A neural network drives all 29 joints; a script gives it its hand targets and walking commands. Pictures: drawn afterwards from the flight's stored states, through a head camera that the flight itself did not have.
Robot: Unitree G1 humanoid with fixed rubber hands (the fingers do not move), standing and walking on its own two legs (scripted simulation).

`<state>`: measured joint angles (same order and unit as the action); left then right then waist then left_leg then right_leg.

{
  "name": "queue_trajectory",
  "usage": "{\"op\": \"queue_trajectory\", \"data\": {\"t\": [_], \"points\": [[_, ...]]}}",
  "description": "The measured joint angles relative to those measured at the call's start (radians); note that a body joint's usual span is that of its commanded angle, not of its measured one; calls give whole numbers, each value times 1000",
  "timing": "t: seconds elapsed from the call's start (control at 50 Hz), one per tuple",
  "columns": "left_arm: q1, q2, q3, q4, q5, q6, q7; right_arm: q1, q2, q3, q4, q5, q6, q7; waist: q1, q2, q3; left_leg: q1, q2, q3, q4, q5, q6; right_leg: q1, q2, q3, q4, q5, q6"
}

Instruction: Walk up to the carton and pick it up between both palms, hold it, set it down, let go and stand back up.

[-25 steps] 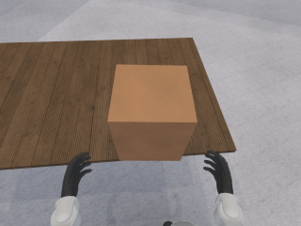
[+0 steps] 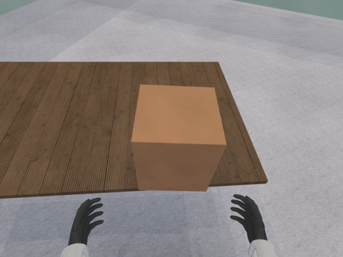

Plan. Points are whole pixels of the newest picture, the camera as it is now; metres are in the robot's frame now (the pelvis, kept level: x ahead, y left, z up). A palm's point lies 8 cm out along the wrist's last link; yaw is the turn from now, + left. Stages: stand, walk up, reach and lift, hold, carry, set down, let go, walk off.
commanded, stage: set down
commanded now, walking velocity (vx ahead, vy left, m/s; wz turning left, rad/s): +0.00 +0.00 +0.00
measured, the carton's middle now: (174, 140) +0.42 -0.02 -0.01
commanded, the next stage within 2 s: let go in 0.82 s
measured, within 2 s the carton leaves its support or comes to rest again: neither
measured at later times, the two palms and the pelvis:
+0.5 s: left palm (82, 241) +0.17 +0.21 -0.08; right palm (252, 234) +0.17 -0.20 -0.07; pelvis +0.00 +0.00 +0.00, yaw +0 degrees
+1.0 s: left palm (83, 247) +0.16 +0.21 -0.09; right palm (250, 235) +0.17 -0.19 -0.08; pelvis +0.00 +0.00 +0.00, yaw +0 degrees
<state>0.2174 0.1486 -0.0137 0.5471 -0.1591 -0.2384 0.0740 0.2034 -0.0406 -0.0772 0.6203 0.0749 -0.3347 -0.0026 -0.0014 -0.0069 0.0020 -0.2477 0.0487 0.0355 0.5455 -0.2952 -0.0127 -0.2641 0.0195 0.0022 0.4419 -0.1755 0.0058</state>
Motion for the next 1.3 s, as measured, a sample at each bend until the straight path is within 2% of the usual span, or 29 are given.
{"op": "queue_trajectory", "data": {"t": [0.52, 0.86, 1.3], "points": [[-8, 0, 0, -14, 1, 166, 4, -11, 0, 0, 0, 0, 99, -1, 0, 8, 25, 4, 0, 0, -8, 0, 0, 0, 0, 0, 0, -6, 0], [-9, 1, 0, -19, 36, 264, -1, -18, 0, 0, 0, 0, 152, 2, 0, 13, 39, 4, 0, 0, -9, 0, 0, 0, 0, 0, 0, -6, 0], [-20, 4, 0, -20, 75, 316, -5, -54, -19, 0, 39, -4, 162, 22, 0, 16, 80, 4, 0, 0, -10, 0, 0, 0, 0, 0, 0, -7, 0]]}}
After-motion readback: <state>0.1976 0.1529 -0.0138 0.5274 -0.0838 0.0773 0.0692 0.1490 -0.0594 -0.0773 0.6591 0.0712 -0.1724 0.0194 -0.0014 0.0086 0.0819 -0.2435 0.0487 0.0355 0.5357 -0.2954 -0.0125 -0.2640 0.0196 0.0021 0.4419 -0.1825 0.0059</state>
